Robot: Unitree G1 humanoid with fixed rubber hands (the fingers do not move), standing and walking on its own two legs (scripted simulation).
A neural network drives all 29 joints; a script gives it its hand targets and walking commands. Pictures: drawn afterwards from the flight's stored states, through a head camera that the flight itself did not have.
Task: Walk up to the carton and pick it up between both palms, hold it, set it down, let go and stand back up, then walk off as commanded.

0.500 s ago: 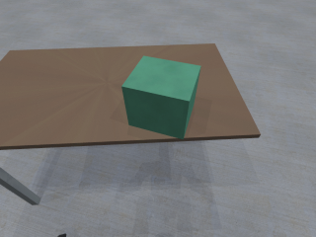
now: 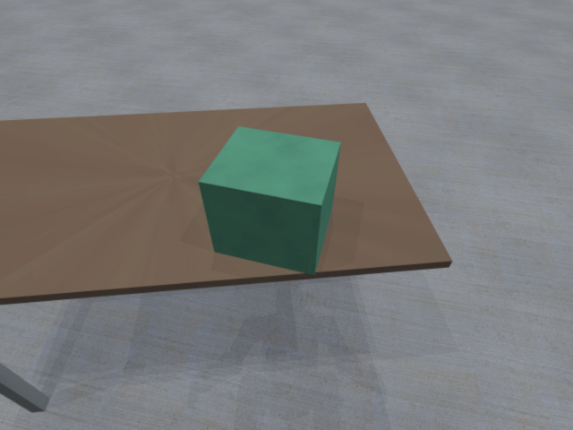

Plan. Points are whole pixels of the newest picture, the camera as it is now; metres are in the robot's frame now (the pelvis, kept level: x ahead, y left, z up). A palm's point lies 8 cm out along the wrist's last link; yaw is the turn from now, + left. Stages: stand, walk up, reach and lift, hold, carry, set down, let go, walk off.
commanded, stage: walk up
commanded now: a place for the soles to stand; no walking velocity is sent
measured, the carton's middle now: (275, 199) +0.56 +0.03 +0.01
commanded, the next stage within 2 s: none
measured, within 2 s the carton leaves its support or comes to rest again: neither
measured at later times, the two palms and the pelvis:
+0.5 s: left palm out of the picture +0.16 +0.29 -0.14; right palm (490, 417) +0.21 -0.31 -0.14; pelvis +0.12 -0.02 -0.03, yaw +4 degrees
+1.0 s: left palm (117, 405) +0.22 +0.28 -0.12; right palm (475, 359) +0.30 -0.31 -0.13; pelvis +0.14 -0.03 -0.01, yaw +4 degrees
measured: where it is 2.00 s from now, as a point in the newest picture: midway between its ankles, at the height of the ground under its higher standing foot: outside the picture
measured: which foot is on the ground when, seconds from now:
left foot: down 0.00-0.08, up 0.10-0.36, down 0.38-1.00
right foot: down 0.00-1.00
